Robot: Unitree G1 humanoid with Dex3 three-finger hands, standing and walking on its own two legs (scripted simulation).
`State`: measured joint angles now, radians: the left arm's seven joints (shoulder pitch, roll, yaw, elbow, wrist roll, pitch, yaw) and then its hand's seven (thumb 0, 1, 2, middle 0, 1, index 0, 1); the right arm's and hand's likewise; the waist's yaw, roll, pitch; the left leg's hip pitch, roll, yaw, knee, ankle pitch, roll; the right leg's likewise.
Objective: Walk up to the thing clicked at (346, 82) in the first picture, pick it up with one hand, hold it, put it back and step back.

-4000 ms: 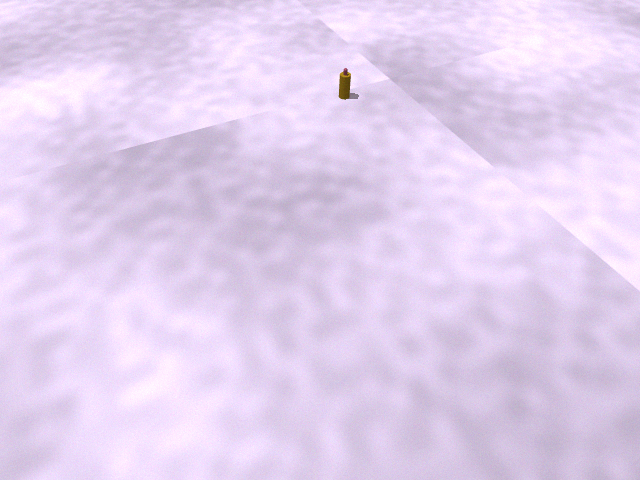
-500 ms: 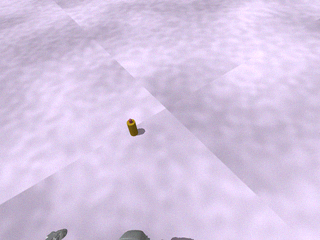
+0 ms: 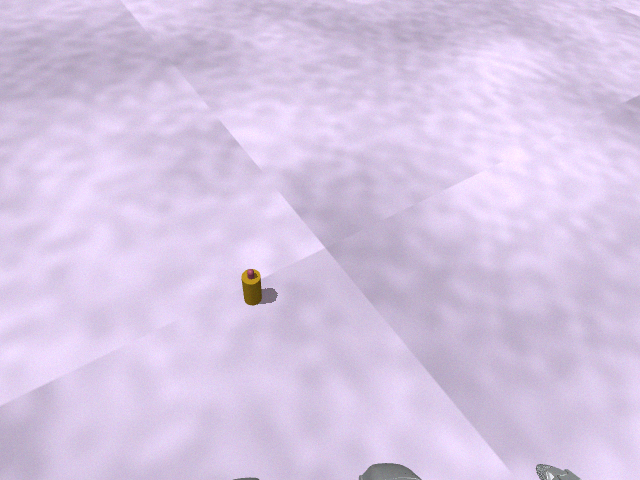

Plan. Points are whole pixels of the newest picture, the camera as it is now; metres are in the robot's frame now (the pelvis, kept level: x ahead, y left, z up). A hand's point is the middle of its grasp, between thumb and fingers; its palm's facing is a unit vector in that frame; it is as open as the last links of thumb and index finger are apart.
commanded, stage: walk up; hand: left
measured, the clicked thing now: (251, 284) +0.79 +0.18 -0.68
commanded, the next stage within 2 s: none
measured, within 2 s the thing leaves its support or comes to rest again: neither
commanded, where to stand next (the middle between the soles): +0.43 -0.01 m, yaw -2 degrees
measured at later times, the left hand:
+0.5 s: hand (175, 367) +0.28 +0.22 -0.12, palm faces -0.08 -0.91 -0.40, open 7.4 cm
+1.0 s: hand (154, 338) +0.35 +0.27 -0.17, palm faces -0.08 -0.94 -0.33, open 7.4 cm
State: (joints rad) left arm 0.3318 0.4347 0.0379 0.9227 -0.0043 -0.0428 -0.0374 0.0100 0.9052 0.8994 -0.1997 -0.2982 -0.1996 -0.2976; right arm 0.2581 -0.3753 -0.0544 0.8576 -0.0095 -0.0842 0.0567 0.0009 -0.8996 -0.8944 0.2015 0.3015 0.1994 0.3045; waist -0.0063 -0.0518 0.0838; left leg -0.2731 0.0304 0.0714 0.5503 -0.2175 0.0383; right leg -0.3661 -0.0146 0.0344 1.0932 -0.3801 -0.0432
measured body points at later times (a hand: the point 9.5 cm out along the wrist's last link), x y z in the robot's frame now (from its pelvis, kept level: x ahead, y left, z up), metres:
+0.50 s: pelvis +0.17 -0.04 +0.00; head +0.19 -0.08 +0.44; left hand +0.29 +0.26 -0.09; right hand +0.18 -0.35 -0.14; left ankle +0.10 +0.09 -0.66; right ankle +0.24 -0.15 -0.73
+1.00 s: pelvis +0.30 +0.01 +0.00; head +0.32 +0.04 +0.44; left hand +0.36 +0.32 -0.14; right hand +0.37 -0.31 -0.09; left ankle +0.37 +0.11 -0.73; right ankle +0.27 -0.13 -0.68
